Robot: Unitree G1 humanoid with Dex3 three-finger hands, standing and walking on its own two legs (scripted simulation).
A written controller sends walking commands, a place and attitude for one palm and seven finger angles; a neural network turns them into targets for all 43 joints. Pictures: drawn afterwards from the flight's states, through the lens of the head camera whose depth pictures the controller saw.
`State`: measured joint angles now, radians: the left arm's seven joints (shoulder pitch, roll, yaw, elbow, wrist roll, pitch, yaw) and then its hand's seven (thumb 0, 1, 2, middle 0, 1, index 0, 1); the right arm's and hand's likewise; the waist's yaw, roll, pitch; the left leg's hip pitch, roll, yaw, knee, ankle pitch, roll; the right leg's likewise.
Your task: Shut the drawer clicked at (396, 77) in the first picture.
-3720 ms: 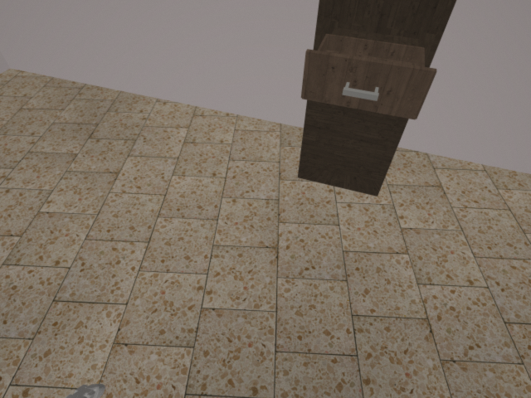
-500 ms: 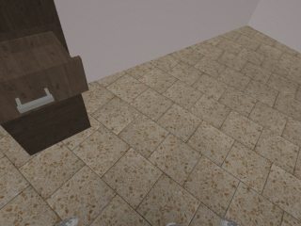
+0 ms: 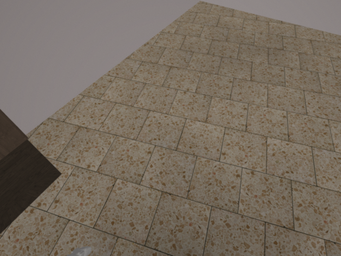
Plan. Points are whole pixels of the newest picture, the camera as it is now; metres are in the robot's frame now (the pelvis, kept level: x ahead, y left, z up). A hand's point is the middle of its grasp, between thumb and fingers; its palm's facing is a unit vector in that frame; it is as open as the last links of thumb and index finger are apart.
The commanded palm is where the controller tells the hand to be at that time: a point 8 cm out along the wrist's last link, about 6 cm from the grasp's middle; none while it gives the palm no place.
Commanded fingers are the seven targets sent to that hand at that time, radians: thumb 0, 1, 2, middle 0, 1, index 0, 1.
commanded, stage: walk to a spot facing it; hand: left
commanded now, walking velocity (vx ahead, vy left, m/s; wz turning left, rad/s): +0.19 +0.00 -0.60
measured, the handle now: out of the picture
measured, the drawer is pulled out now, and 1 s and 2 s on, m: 0.28 0.28 0.28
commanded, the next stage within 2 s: turn to face it in 0.62 s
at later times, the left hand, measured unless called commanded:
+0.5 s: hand (94, 253) +0.15 +0.21 -0.16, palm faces -0.19 -0.96 -0.19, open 7.4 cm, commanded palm none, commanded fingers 0.00 0.90 0.90 -0.20 -0.30 -0.20 -0.30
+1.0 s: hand (157, 179) +0.35 +0.06 -0.14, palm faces -0.47 -0.86 -0.18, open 7.4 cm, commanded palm none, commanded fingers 0.00 0.90 0.90 -0.20 -0.30 -0.20 -0.30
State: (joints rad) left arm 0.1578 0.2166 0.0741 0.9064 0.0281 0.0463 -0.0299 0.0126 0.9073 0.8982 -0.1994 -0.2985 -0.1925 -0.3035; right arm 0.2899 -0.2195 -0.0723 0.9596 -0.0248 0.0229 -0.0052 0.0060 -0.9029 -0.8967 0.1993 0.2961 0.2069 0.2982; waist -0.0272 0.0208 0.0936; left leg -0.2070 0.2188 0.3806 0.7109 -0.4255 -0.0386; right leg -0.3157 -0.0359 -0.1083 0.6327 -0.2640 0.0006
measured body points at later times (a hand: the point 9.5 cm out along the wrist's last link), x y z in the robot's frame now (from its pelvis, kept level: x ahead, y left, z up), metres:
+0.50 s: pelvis +0.07 +0.03 +0.01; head +0.09 +0.05 +0.46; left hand +0.16 +0.27 -0.15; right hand +0.11 -0.25 -0.10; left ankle +0.11 +0.12 -0.72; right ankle +0.01 -0.10 -0.70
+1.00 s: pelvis +0.15 -0.02 +0.01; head +0.18 -0.05 +0.46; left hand +0.37 +0.10 -0.13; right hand -0.02 -0.18 -0.15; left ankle +0.12 +0.12 -0.68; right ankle +0.13 -0.14 -0.72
